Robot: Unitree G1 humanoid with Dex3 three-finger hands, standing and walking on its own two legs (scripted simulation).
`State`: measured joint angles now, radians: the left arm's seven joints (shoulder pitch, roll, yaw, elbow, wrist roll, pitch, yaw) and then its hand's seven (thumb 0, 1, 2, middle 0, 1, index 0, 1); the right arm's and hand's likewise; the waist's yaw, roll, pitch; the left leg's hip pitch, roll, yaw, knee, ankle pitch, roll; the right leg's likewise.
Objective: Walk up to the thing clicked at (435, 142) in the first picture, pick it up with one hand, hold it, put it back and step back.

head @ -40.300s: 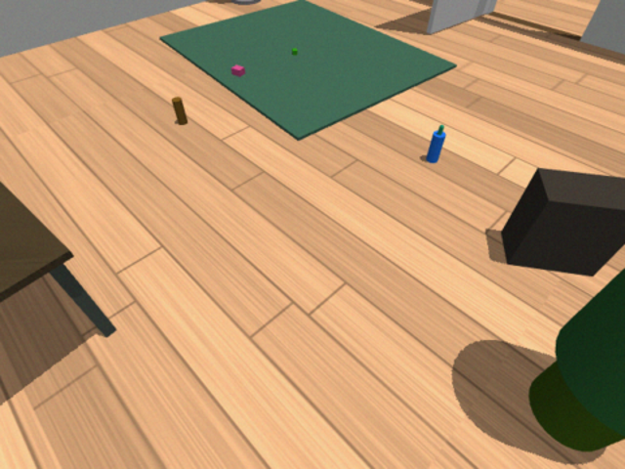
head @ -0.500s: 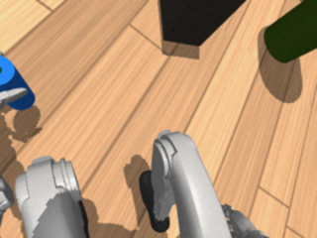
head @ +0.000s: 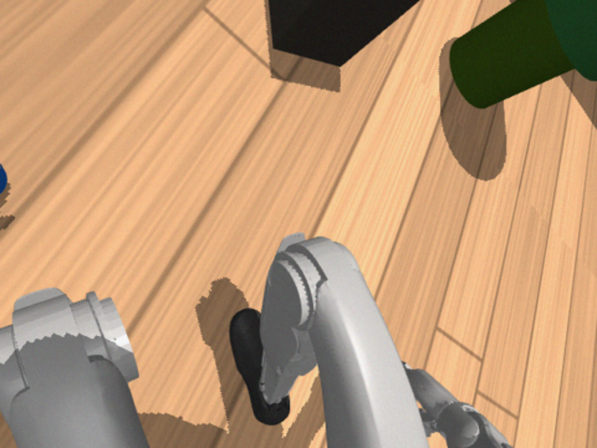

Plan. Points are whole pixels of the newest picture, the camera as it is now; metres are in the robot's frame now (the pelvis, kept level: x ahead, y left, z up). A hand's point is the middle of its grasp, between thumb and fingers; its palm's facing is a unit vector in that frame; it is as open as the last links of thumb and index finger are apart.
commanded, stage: lower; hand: left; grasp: from the side
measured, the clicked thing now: out of the picture +0.47 +0.27 -0.18
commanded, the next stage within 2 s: loosen in 0.16 s
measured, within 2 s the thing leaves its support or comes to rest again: rests again in 1.18 s
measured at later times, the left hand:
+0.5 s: hand out of the picture +0.49 +0.28 -0.17, palm faces +0.20 -0.98 -0.02, open 9.7 cm
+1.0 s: hand out of the picture +0.50 +0.29 -0.16, palm faces +0.20 -0.98 -0.03, open 15.4 cm
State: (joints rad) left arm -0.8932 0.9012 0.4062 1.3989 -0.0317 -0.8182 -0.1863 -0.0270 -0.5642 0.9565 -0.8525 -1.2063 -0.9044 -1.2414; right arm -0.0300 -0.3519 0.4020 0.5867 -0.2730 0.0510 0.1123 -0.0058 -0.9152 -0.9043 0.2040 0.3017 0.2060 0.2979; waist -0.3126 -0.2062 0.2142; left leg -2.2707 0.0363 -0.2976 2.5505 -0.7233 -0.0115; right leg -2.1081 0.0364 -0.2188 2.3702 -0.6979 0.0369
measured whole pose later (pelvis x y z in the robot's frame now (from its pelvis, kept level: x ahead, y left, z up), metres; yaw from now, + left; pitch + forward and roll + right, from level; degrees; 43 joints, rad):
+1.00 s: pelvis -0.01 +0.01 +0.00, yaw -3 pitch +19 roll -19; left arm -0.96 1.02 0.39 1.57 -0.06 -0.94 -0.17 0.00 -0.47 0.20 -0.36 -0.30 -0.37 -0.29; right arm -0.10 -0.36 0.55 0.54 -0.32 0.10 0.09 -0.01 -0.90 -0.90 0.21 0.30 0.21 0.30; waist -0.35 -0.24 0.26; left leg -2.25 0.04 -0.36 2.57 -0.72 0.00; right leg -2.06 0.07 -0.27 2.33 -0.66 0.06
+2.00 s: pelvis +0.00 +0.00 +0.08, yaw +5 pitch +33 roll -9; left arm -0.43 0.67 0.40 0.66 0.10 -0.09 -0.03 -0.01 -0.42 0.13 -0.08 -0.08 -0.08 -0.08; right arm 0.13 -0.27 0.09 0.54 0.00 0.25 0.06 0.00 -0.90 -0.90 0.21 0.30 0.21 0.30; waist -0.12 0.00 -0.09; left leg -2.15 0.07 -0.11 2.23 -0.67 0.03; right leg -2.06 0.02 -0.08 2.14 -0.66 0.04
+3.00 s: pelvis +0.07 +0.01 +0.40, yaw +14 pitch +9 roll -2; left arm 0.50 0.22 -0.03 -0.04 -0.02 0.26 0.15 -0.01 -0.47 0.11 -0.08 -0.07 -0.08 -0.07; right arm 0.28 -0.20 0.03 0.45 0.04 -0.07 -0.17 0.01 -0.90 -0.90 0.20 0.30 0.21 0.30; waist -0.03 0.05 -0.14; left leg -0.70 0.04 -0.01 1.00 -0.46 0.00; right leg -0.64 -0.01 -0.04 0.95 -0.46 0.02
